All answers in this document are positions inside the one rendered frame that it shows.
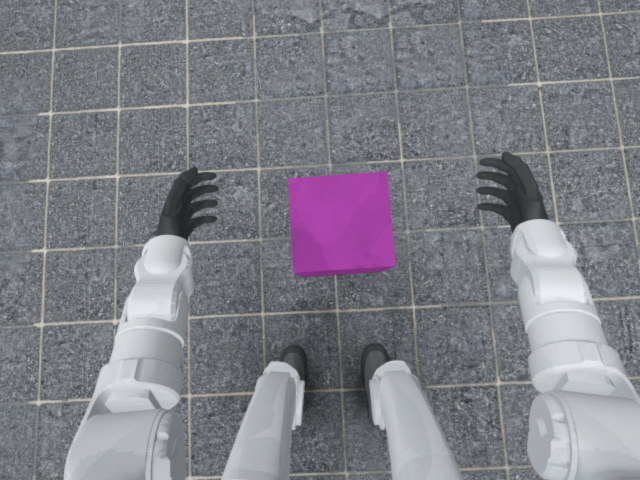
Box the left robot upper arm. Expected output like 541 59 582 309
67 408 187 480

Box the right robot upper arm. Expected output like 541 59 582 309
527 389 640 480

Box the left robot forearm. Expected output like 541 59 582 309
64 235 195 480

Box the robot right shin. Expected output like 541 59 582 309
372 360 421 387

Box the right robot hand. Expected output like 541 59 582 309
476 152 548 233

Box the right robot forearm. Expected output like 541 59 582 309
510 219 640 405

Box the carton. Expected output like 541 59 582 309
288 171 396 277

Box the left robot hand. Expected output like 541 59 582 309
156 167 219 241

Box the left robot thigh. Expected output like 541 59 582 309
221 371 305 480

